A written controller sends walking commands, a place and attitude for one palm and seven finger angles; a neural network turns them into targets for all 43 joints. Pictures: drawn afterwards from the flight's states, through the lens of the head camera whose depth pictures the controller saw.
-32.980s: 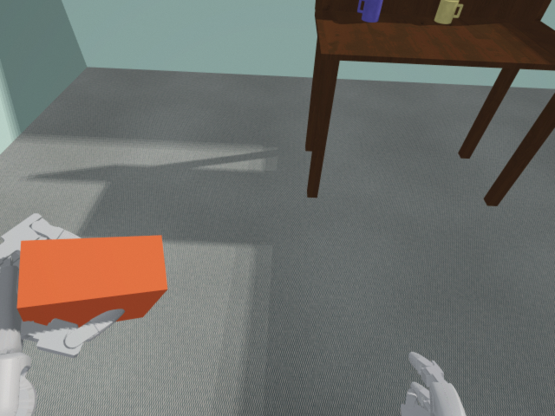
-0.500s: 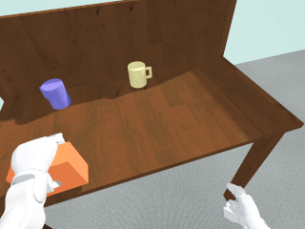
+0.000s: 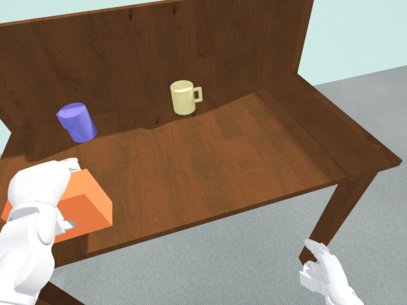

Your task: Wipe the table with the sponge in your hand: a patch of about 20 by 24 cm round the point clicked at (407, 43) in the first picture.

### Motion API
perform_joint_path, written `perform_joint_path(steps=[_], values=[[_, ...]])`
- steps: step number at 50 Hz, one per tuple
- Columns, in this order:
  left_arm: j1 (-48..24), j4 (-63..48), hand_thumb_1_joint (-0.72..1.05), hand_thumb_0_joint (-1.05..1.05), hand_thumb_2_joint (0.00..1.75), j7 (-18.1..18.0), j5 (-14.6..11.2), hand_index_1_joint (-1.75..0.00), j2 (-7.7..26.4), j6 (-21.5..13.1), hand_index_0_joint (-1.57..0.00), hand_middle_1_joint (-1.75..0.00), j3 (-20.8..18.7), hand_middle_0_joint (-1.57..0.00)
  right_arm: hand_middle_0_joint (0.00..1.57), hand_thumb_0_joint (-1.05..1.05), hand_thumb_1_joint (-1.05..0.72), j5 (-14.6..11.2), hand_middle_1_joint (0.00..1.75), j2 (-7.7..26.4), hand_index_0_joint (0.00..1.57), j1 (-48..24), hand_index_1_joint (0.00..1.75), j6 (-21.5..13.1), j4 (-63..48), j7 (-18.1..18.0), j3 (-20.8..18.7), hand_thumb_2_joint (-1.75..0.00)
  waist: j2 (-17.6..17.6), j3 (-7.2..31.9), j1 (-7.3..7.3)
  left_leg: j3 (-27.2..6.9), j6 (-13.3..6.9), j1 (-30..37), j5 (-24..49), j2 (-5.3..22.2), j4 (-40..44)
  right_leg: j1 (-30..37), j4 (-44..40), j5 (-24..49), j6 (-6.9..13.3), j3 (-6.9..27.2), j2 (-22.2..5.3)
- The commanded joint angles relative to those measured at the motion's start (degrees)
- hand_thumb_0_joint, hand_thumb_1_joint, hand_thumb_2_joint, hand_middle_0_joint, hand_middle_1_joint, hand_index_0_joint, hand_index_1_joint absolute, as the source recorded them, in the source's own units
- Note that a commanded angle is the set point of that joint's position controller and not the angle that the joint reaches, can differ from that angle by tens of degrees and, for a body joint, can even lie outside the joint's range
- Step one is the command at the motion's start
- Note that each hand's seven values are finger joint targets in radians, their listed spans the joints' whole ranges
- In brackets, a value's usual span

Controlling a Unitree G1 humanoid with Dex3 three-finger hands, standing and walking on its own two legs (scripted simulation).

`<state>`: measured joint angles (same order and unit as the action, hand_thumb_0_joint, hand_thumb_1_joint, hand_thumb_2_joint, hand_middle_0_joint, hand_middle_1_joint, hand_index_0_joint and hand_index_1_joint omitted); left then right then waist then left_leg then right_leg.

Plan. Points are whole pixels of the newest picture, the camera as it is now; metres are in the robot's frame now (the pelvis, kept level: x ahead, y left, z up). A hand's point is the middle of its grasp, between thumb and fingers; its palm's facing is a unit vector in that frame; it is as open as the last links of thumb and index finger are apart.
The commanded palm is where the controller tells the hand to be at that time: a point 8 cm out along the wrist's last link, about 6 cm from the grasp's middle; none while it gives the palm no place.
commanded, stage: lift the sponge slowly off the table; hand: left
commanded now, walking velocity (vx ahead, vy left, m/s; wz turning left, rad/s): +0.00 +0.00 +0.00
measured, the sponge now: (70, 214) +0.23 +0.32 +0.06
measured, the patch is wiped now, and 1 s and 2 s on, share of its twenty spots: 1.00 1.00 1.00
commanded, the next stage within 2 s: bring the sponge back beside the body in 1.04 s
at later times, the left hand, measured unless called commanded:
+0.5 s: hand (55, 186) +0.24 +0.31 +0.14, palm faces +0.09 -0.07 -0.99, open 9.6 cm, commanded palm +0.21 +0.32 +0.21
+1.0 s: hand (42, 172) +0.24 +0.32 +0.18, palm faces +0.14 -0.06 -0.99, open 9.6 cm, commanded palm +0.20 +0.32 +0.24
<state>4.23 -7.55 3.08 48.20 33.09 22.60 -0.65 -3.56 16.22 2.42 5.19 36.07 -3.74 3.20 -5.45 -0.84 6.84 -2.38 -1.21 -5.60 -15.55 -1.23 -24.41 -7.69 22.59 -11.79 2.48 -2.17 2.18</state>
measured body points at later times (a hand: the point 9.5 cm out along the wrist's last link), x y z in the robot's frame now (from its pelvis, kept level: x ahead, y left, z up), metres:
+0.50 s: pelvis +0.00 +0.00 +0.00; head -0.02 -0.04 +0.45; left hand +0.23 +0.31 +0.20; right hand +0.24 -0.21 -0.08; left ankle -0.02 +0.11 -0.74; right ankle +0.01 -0.09 -0.74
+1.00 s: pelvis -0.02 +0.00 +0.00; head -0.03 -0.03 +0.45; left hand +0.23 +0.32 +0.23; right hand +0.24 -0.18 -0.07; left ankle -0.02 +0.11 -0.74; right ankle +0.01 -0.09 -0.74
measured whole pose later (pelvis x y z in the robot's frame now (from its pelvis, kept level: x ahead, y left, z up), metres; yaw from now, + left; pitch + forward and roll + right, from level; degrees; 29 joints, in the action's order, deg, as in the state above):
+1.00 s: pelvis -0.02 +0.00 +0.00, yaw +0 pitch -4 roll +0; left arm -4.2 -12.4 9.6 45.7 38.2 26.4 -1.9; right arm -4.0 15.7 0.3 5.5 35.0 -2.9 5.2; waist -5.9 -0.8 7.7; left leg -2.0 -1.4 -6.1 -13.8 -1.9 -23.7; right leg -8.6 22.7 -10.5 2.1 -1.7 1.5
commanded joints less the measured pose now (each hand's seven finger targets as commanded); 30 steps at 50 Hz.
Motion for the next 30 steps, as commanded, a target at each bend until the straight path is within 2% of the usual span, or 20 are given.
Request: perform_joint_path(steps=[1, 2, 3, 6, 7, 8, 11, 12, 13, 14, 16, 17, 19, 21, 22, 25, 26, 27, 29, 30], values=[[-15.5, -11.6, 0.1, 0.0, 1.3, -2.0, 1.6, -1.6, 15.9, -1.4, -1.2, -1.6, -9.9, -1.2, 0.2, 0.0, -0.9, 0.1, 0.3, 5.7, 0.2, -12.5, 0.3, -3.6, -10.2, -0.9, -2.1, -0.9, 0.9, 11.2, -0.57, -0.9, -1.8, -2.0, 14.0, -0.9, 3.5, 6.8, -3.0, 8.4, 2.0, 4.9, -0.1], [-17.2, -11.1, 0.1, 0.0, 1.3, -2.1, 2.0, -1.6, 16.5, -1.6, -1.2, -1.6, -10.1, -1.2, 0.2, 0.0, -0.9, 0.4, 0.3, 5.7, 0.2, -10.9, 0.3, -3.6, -9.9, -1.0, -2.1, -0.9, 1.7, 12.7, -0.45, -0.4, -1.8, -2.5, 14.7, -1.0, 3.2, 8.1, -2.2, 8.9, 1.6, 3.3, -0.9], [-16.5, -9.2, 0.1, 0.0, 1.3, -2.1, 2.1, -1.6, 16.4, -1.3, -1.2, -1.6, -10.0, -1.2, 0.2, 0.0, -0.9, 0.4, 0.3, 5.8, 0.2, -11.0, 0.3, -3.4, -9.4, -0.9, -2.2, -0.9, 1.2, 11.0, -0.55, -0.4, -1.6, -2.9, 15.0, -0.9, 3.4, 7.4, -2.5, 9.3, 1.8, 3.3, -0.7], [-15.9, -12.3, 0.1, 0.0, 1.3, -2.0, 1.6, -1.6, 17.0, -0.7, -1.2, -1.6, -10.9, -1.2, 0.2, 0.0, -0.9, 0.1, 0.3, 5.8, 0.2, -13.3, 0.3, -3.3, -10.4, -0.4, -2.1, -0.9, -0.4, 12.3, 0.25, -0.9, -1.6, -2.3, 15.2, -1.1, 3.6, 8.2, -2.5, 9.9, 2.2, 5.2, -0.4], [-17.0, -11.8, 0.1, 0.0, 1.3, -2.1, 1.4, -1.6, 16.4, -0.5, -1.2, -1.6, -10.3, -1.2, 0.2, 0.0, -0.9, 0.3, 0.3, 5.6, 0.2, -11.4, 0.3, -3.4, -10.2, -0.3, -2.1, -0.9, 0.4, 13.1, 0.07, -0.5, -1.6, -2.8, 15.6, -1.0, 3.4, 8.8, -1.8, 10.2, 1.8, 3.4, -1.1], [-15.6, -9.5, 0.1, 0.0, 1.3, -1.9, 1.1, -1.6, 16.2, -0.1, -1.2, -1.6, -10.2, -1.2, 0.2, 0.0, -0.9, 0.3, 0.3, 5.8, 0.2, -11.2, 0.3, -3.3, -9.8, -0.3, -2.2, -0.9, 1.7, 11.0, -0.13, -0.5, -1.5, -3.3, 15.5, -0.9, 3.4, 7.9, -2.2, 10.5, 1.7, 3.5, -0.8], [-17.8, -10.4, 0.1, 0.0, 1.3, -1.0, 1.0, -1.6, 18.0, 1.1, -1.2, -1.6, -10.9, -1.2, 0.2, 0.0, -0.9, -0.3, 0.3, 6.1, 0.2, -13.5, 0.3, -3.0, -10.3, -0.2, -2.0, -0.9, 0.7, 11.0, -0.26, -0.7, -1.5, -3.4, 14.0, -0.9, 3.6, 7.4, -2.6, 8.9, 2.0, 5.2, -0.5], [-19.3, -10.8, 0.1, 0.0, 1.3, -0.9, 1.1, -1.6, 17.4, 1.0, -1.2, -1.6, -10.1, -1.2, 0.2, 0.0, -0.9, 0.0, 0.3, 5.9, 0.2, -11.9, 0.3, -3.2, -10.4, -0.3, -2.0, -0.9, 0.8, 12.9, -0.12, -0.2, -1.6, -3.4, 14.7, -1.1, 3.1, 8.4, -1.9, 9.7, 1.5, 3.8, -1.3], [-16.8, -8.8, 0.1, 0.0, 1.3, -0.6, 0.6, -1.6, 17.6, 1.2, -1.2, -1.6, -10.6, -1.2, 0.2, 0.0, -0.9, 0.0, 0.3, 5.9, 0.2, -11.7, 0.3, -3.1, -10.1, -0.3, -2.1, -0.9, 1.7, 10.9, -0.1, -0.4, -1.7, -3.9, 14.5, -1.0, 3.1, 7.7, -2.2, 9.6, 1.5, 3.8, -1.2], [-17.4, -8.5, 0.1, 0.0, 1.3, -0.1, 0.7, -1.6, 17.3, 1.1, -1.2, -1.6, -10.0, -1.2, 0.2, 0.0, -0.9, 0.0, 0.3, 6.2, 0.2, -11.4, 0.3, -2.9, -9.9, -0.3, -2.1, -0.9, 2.6, 11.3, -0.38, -0.1, -1.7, -3.9, 14.2, -1.0, 3.1, 7.8, -2.2, 9.7, 1.3, 3.8, -1.2], [-18.5, -12.6, 0.1, 0.0, 1.3, 0.3, 0.5, -1.6, 18.4, 0.7, -1.2, -1.6, -10.9, -1.2, 0.2, 0.0, -0.9, -0.2, 0.3, 5.9, 0.2, -13.8, 0.3, -3.2, -11.1, -0.2, -1.8, -0.9, -0.2, 12.6, -0.04, -0.9, -1.7, -2.9, 14.7, -1.1, 3.1, 8.0, -2.1, 10.0, 2.0, 5.4, -0.8], [-17.7, -12.4, 0.1, 0.0, 1.3, 0.3, 0.5, -1.6, 18.9, 0.4, -1.2, -1.6, -11.6, -1.2, 0.2, 0.0, -0.9, 0.1, 0.3, 5.8, 0.2, -11.6, 0.3, -3.4, -10.7, -0.2, -1.8, -0.9, 0.9, 14.3, 0.32, -0.5, -1.8, -3.0, 16.3, -1.1, 2.5, 9.5, -1.1, 11.6, 1.6, 3.7, -1.5], [-15.7, -13.0, 0.1, 0.0, 1.3, 0.8, -0.2, -1.6, 17.6, 0.0, -1.2, -1.6, -10.7, -1.2, 0.2, 0.0, -0.9, 0.2, 0.3, 5.8, 0.2, -11.3, 0.3, -3.1, -10.8, -0.1, -2.0, -0.9, 1.6, 12.9, 0.07, -0.3, -1.9, -2.8, 16.5, -1.0, 2.6, 8.7, -1.5, 12.4, 1.3, 3.4, -1.4], [-16.1, -15.0, 0.1, 0.0, 1.3, 0.8, -0.2, -1.6, 19.4, 0.0, -1.2, -1.6, -12.6, -1.2, 0.2, 0.0, -0.9, -0.1, 0.3, 5.7, 0.2, -13.3, 0.3, -3.5, -11.5, 0.0, -1.8, -0.9, 1.0, 12.5, 0.22, -1.0, -1.8, -2.6, 15.6, -0.9, 2.5, 7.9, -1.9, 11.3, 1.8, 5.4, -0.8], [-17.0, -14.1, 0.1, 0.0, 1.3, 0.7, -0.2, -1.6, 18.7, 0.0, -1.2, -1.6, -11.8, -1.2, 0.2, 0.0, -0.9, 0.2, 0.3, 5.6, 0.2, -11.6, 0.3, -3.4, -11.0, -0.2, -1.7, -0.9, 1.6, 12.7, 0.08, -0.3, -1.8, -3.1, 15.5, -0.9, 2.4, 8.1, -1.4, 10.8, 1.3, 3.6, -1.6], [-16.8, -12.6, 0.1, 0.0, 1.3, 0.7, -0.6, -1.6, 20.3, 0.5, -1.2, -1.6, -13.0, -1.2, 0.2, 0.0, -0.9, 0.2, 0.3, 6.0, 0.2, -11.4, 0.3, -2.8, -10.5, -0.2, -2.0, -0.9, 1.8, 11.2, 0.28, -0.4, -1.6, -3.5, 15.0, -0.9, 2.6, 7.4, -2.0, 10.5, 1.3, 4.0, -1.4], [-18.1, -15.2, 0.1, 0.0, 1.3, 0.8, -0.3, -1.6, 20.9, 0.7, -1.2, -1.6, -13.3, -1.2, 0.2, 0.0, -0.9, -0.2, 0.3, 5.9, 0.2, -14.0, 0.3, -3.2, -11.2, -0.1, -1.7, -0.9, 0.0, 11.8, 0.26, -1.0, -1.6, -2.7, 14.8, -0.9, 2.6, 7.1, -2.2, 9.9, 2.0, 6.2, -0.8], [-19.0, -14.8, 0.1, 0.0, 1.3, 0.6, -0.4, -1.6, 20.6, 0.7, -1.2, -1.6, -13.2, -1.2, 0.2, 0.0, -0.9, 0.1, 0.3, 5.7, 0.2, -12.1, 0.3, -3.3, -11.0, -0.2, -1.7, -0.9, 0.8, 13.2, 0.46, -0.6, -1.5, -3.2, 15.5, -1.0, 2.3, 8.6, -1.3, 10.6, 1.6, 4.4, -1.7], [-17.5, -14.1, 0.1, 0.0, 1.3, 1.2, -1.0, -1.6, 18.9, 1.0, -1.2, -1.6, -11.5, -1.2, 0.2, 0.0, -0.9, 0.0, 0.3, 5.7, 0.2, -12.0, 0.3, -3.0, -10.9, -0.1, -1.7, -0.9, 0.7, 11.5, 0.15, -0.6, -1.5, -3.1, 15.8, -0.8, 2.9, 7.7, -1.9, 11.0, 1.4, 3.6, -1.5], [-16.8, -14.4, 0.1, 0.0, 1.3, 1.2, -1.1, -1.6, 20.7, 1.0, -1.2, -1.6, -13.4, -1.2, 0.2, 0.0, -0.9, 0.1, 0.3, 5.9, 0.2, -11.8, 0.3, -2.9, -10.7, -0.1, -1.9, -0.9, 1.4, 12.2, 0.54, -0.7, -1.6, -3.0, 16.1, -0.8, 2.6, 8.0, -1.7, 11.6, 1.4, 3.8, -1.5]])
